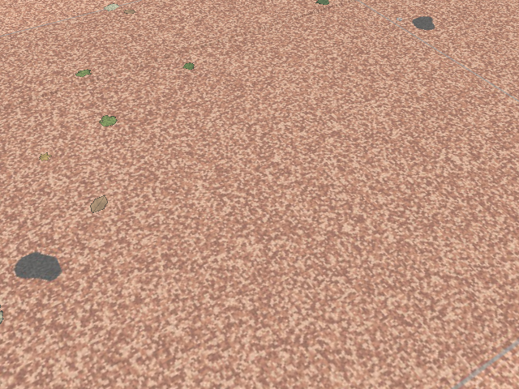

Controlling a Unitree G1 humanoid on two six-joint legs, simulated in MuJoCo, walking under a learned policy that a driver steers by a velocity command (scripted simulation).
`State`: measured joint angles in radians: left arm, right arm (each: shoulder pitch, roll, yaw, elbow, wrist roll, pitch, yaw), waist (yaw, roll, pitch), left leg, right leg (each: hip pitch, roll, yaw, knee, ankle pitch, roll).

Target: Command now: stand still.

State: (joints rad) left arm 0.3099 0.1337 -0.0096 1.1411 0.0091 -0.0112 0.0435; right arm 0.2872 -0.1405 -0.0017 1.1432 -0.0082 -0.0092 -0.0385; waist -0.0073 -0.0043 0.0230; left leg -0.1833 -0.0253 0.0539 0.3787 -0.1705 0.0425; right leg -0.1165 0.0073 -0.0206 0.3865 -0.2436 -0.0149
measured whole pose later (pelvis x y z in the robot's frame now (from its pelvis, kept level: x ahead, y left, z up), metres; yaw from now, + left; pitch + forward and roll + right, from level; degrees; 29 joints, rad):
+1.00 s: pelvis +0.32 +0.01 -0.01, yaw -3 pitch -1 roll +1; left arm 0.34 0.18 0.04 1.03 0.02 -0.07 0.00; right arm 0.21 -0.20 -0.06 1.01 -0.02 -0.08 0.01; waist 0.02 -0.03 0.06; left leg -0.26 -0.06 0.16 0.45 -0.19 0.11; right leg -0.38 -0.03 0.01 1.21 -0.30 -0.10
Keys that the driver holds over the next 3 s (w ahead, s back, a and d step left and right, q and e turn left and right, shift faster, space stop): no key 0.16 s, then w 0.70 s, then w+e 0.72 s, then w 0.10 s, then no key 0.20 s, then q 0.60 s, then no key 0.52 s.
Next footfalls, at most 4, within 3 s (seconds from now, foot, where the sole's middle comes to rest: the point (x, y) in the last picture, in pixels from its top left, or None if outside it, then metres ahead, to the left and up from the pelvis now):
0.86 left None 0.40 0.06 -0.78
1.40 right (311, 336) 0.68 -0.12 -0.78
1.88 left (298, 238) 1.02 -0.10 -0.78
2.38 right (350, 272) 0.88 -0.25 -0.78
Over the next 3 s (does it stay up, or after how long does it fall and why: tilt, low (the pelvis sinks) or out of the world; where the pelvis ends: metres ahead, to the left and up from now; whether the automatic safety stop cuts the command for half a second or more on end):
stays up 0.85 -0.12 0.00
